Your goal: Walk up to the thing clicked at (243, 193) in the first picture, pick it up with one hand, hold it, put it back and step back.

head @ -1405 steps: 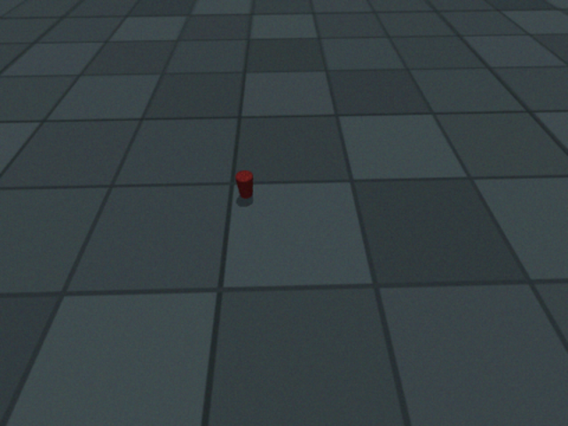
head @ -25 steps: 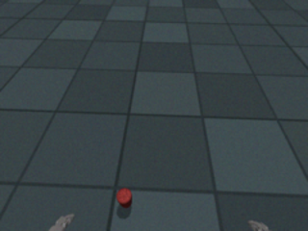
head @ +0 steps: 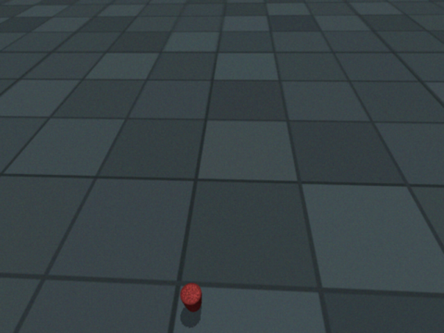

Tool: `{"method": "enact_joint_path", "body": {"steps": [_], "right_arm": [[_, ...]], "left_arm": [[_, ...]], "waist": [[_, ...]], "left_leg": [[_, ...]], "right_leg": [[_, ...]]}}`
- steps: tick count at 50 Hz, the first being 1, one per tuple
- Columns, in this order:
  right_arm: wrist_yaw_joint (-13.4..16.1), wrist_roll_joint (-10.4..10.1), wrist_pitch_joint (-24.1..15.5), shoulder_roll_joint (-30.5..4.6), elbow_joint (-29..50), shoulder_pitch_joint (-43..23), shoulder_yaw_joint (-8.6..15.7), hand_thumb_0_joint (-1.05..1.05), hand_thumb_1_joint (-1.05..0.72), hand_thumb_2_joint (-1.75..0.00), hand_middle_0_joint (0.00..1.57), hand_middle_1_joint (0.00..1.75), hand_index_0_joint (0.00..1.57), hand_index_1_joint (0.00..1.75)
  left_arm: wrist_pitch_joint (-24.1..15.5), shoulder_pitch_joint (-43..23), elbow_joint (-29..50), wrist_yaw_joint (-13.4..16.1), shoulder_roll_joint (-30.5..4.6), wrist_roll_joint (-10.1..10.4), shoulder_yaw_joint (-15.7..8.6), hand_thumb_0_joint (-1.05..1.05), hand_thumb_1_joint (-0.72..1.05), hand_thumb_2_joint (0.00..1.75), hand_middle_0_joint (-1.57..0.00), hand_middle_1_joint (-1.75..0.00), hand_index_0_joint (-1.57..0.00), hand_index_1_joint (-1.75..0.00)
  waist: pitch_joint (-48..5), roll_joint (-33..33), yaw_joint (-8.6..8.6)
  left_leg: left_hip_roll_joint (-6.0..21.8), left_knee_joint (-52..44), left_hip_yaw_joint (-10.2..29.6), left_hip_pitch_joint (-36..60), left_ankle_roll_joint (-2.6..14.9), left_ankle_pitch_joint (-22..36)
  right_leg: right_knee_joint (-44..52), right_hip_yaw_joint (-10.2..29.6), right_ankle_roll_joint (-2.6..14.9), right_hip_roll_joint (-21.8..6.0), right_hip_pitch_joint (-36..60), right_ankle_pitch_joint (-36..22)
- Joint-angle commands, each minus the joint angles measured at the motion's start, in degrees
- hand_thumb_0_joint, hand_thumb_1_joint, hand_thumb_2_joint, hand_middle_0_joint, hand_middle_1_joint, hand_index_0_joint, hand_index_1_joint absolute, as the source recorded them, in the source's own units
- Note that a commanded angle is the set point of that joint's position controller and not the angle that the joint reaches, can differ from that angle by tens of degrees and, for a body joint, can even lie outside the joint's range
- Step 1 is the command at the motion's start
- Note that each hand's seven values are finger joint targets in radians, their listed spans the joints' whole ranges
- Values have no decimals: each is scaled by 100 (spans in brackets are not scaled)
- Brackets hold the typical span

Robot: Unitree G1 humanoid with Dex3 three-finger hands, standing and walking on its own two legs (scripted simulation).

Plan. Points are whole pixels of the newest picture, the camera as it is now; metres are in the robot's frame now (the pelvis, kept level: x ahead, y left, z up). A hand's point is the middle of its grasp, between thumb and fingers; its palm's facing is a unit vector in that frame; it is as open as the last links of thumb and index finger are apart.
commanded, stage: stand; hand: left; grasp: from the side
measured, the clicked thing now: (192, 299) +0.43 +0.17 -0.72
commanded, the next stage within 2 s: step back in 1.40 s
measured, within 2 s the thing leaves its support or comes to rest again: neither
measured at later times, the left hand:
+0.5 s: hand out of the picture +0.04 +0.23 -0.16, palm faces -0.01 -0.94 -0.34, open 7.4 cm
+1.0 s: hand out of the picture +0.09 +0.23 -0.15, palm faces -0.02 -0.94 -0.33, open 7.4 cm
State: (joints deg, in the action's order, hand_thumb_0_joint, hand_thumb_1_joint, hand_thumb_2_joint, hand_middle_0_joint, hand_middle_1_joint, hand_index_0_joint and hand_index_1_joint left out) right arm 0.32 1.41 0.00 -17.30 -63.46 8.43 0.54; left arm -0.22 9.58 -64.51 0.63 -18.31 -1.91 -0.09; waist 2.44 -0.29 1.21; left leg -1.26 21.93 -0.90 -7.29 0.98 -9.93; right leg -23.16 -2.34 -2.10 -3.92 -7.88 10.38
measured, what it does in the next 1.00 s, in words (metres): stands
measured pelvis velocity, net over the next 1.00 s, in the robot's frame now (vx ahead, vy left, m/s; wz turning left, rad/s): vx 0.01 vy -0.02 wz -0.01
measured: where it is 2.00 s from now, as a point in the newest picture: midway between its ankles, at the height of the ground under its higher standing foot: outside the picture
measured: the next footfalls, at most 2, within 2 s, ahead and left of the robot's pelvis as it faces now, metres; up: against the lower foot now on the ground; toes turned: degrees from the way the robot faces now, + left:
none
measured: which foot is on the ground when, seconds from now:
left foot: down 0.00-1.00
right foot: down 0.00-1.00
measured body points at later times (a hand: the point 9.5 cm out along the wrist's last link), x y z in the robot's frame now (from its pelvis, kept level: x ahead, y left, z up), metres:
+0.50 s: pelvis -0.01 -0.02 +0.00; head -0.01 -0.02 +0.45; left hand +0.04 +0.28 -0.13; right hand +0.04 -0.31 -0.14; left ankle +0.03 +0.11 -0.74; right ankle +0.03 -0.14 -0.74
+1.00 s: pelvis +0.01 -0.02 +0.00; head +0.01 -0.02 +0.45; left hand +0.09 +0.28 -0.13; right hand +0.07 -0.31 -0.14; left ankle +0.03 +0.11 -0.74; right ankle +0.03 -0.14 -0.74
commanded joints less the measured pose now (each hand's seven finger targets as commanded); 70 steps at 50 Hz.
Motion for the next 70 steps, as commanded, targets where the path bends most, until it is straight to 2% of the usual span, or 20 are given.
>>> {"method": "enact_joint_path", "body": {"steps": [1,5,9,10,14,17,19,23,24,28,35,41,50,54,58,61,64,67,69,70], "right_arm": [[73,4,-126,-1191,271,-231,265,0,-90,-90,20,30,20,30],[63,7,-117,-1207,206,-255,253,0,-90,-90,20,30,20,30],[45,1,-81,-1260,181,-289,252,0,-90,-90,20,30,20,30],[44,5,-81,-1259,184,-330,266,0,-90,-90,20,30,20,30],[21,-9,-85,-1195,153,-260,234,0,-90,-90,20,30,20,30],[28,3,-94,-1228,112,-168,211,0,-90,-90,20,30,20,30],[29,-5,-92,-1275,117,-233,214,0,-90,-90,20,30,20,30],[25,-13,-105,-1257,89,-194,190,0,-90,-90,20,30,20,30],[28,-25,-99,-1254,76,-186,188,0,-90,-90,20,30,20,30],[22,-16,-94,-1255,62,-156,181,0,-90,-90,20,30,20,30],[50,-30,-139,-1297,54,-218,164,0,-90,-90,20,30,20,30],[52,-26,-141,-1296,38,-271,172,0,-90,-90,20,30,20,30],[43,-33,-137,-1347,36,-349,200,0,-90,-90,20,30,20,30],[60,-38,-166,-1362,52,-396,188,0,-90,-90,20,30,20,30],[69,-40,-173,-1365,39,-414,179,0,-90,-90,20,30,20,30],[67,-43,-163,-1344,43,-448,176,0,-90,-90,20,30,20,30],[61,-34,-148,-1363,8,-400,172,0,-90,-90,20,30,20,30],[51,-37,-168,-1385,42,-455,180,0,-90,-90,20,30,20,30],[57,-44,-168,-1376,31,-457,173,0,-90,-90,20,30,20,30],[12,-99,-58,-1668,199,-639,298,0,-90,-90,20,30,20,30]], "left_arm": [[-145,-291,199,92,-1139,21,-198,0,90,90,-20,-30,-20,-30],[-136,-325,143,85,-1184,36,-219,0,90,90,-20,-30,-20,-30],[-109,-303,100,61,-1179,19,-204,0,90,90,-20,-30,-20,-30],[-120,-287,103,65,-1235,23,-223,0,90,90,-20,-30,-20,-30],[-141,-320,85,67,-1293,29,-230,0,90,90,-20,-30,-20,-30],[-141,-375,98,55,-1277,59,-234,0,90,90,-20,-30,-20,-30],[-142,-309,57,48,-1264,64,-231,0,90,90,-20,-30,-20,-30],[-158,-368,69,41,-1278,70,-234,0,90,90,-20,-30,-20,-30],[-144,-348,56,43,-1282,70,-234,0,90,90,-20,-30,-20,-30],[-135,-406,76,34,-1298,85,-241,0,90,90,-20,-30,-20,-30],[-146,-447,93,27,-1208,87,-238,0,90,90,-20,-30,-20,-30],[-155,-497,96,25,-1201,95,-230,0,90,90,-20,-30,-20,-30],[-157,-551,130,21,-1247,97,-250,0,90,90,-20,-30,-20,-30],[-164,-578,150,24,-1230,103,-250,0,90,90,-20,-30,-20,-30],[-147,-593,141,26,-1261,109,-261,0,90,90,-20,-30,-20,-30],[-135,-599,129,25,-1255,117,-262,0,90,90,-20,-30,-20,-30],[-127,-587,114,12,-1261,121,-258,0,90,90,-20,-30,-20,-30],[-152,-602,168,6,-1260,114,-251,0,90,90,-20,-30,-20,-30],[-151,-602,157,13,-1255,113,-254,0,90,90,-20,-30,-20,-30],[-103,-531,297,30,-1738,249,-533,0,90,90,-20,-30,-20,-30]], "waist": [[-10,75,-68],[31,-3,-51],[216,-41,-48],[65,3,-31],[30,144,-90],[2,-55,-100],[58,-30,-69],[-61,3,-90],[19,49,-86],[13,98,-100],[-148,-79,-94],[-186,19,-100],[-173,10,-105],[-426,-102,-106],[-417,-3,-98],[-336,-6,-94],[-171,-14,-99],[-353,33,-98],[-345,-28,-93],[222,170,-58]], "left_leg": [[672,-735,751,-236,22,-317],[669,-826,761,-397,8,-534],[676,-885,794,-632,7,-1148],[668,-823,779,-496,12,-1026],[636,-644,705,-312,22,-702],[687,-723,730,-435,21,-719],[693,-709,740,-478,32,-797],[691,-619,673,-312,25,-384],[686,-646,684,-320,19,-481],[687,-625,647,-289,5,-416],[776,-665,633,-237,-7,-31],[784,-670,589,-65,-26,224],[804,-746,586,-13,-43,203],[851,-697,550,65,-34,690],[876,-711,542,182,-35,875],[859,-755,553,173,-56,727],[835,-849,567,47,-75,318],[867,-753,537,151,-55,673],[873,-754,542,109,-47,640],[773,-95,602,-226,92,1445]], "right_leg": [[607,476,222,-356,-71,213],[630,479,215,-359,14,271],[700,477,217,-306,-186,824],[726,516,229,-335,-178,826],[867,618,245,-402,-349,931],[773,617,260,-397,-184,683],[774,610,250,-383,-199,762],[816,651,265,-419,-160,516],[830,634,265,-400,-225,677],[882,675,280,-406,-254,743],[747,605,275,-395,55,-66],[787,573,244,-388,81,-184],[842,565,243,-376,72,-124],[701,565,259,-445,382,-867],[669,528,250,-434,371,-929],[716,508,247,-419,272,-723],[806,555,244,-407,169,-304],[780,556,264,-437,276,-666],[766,555,259,-453,348,-742],[301,634,326,-394,-193,-1699]]}}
